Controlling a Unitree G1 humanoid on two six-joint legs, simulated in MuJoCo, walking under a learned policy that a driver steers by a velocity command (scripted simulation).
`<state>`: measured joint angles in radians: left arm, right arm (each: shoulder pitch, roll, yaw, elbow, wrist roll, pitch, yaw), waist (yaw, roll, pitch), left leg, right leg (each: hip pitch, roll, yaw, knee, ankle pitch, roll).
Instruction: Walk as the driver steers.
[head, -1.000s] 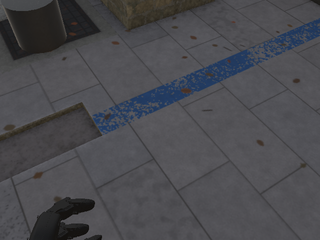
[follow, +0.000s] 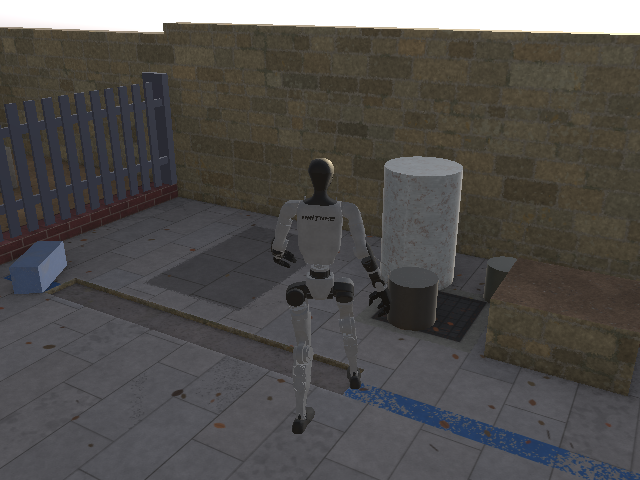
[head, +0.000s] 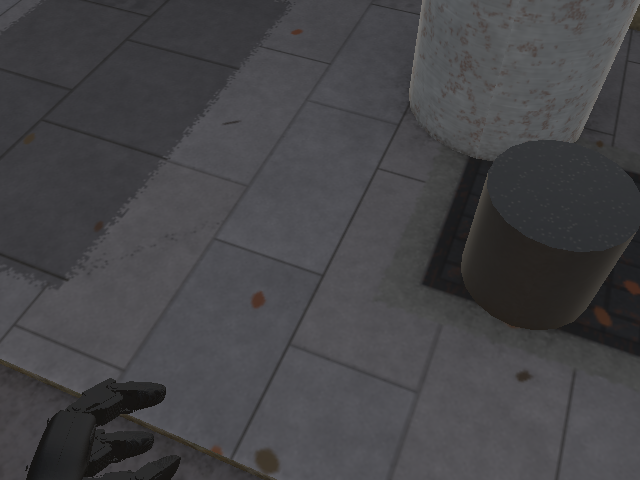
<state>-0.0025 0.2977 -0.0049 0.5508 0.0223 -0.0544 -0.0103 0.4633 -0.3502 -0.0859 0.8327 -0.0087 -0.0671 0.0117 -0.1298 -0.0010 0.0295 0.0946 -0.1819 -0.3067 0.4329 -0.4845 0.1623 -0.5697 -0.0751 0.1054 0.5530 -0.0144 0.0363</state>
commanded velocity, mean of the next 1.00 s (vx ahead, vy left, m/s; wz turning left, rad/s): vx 1.00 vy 0.00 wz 0.85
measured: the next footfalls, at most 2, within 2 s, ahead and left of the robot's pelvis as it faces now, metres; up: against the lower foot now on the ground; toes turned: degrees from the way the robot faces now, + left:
right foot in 0.02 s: +0.20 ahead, -0.19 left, +0.00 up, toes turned +5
left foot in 0.40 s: +0.51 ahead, +0.11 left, +0.00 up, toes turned +29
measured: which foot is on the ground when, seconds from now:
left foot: down 0.00-0.04, up 0.06-0.38, down 0.40-0.80, up 0.82-1.00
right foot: up 0.00-0.00, down 0.02-0.40, up 0.42-0.78, down 0.80-1.00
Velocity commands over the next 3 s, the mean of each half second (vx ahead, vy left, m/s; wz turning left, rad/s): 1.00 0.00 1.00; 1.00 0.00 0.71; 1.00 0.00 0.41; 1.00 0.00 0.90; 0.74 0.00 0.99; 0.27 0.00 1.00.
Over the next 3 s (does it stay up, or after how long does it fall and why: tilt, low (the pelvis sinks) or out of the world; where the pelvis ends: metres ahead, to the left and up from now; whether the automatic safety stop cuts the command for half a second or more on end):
stays up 1.26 1.67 -0.03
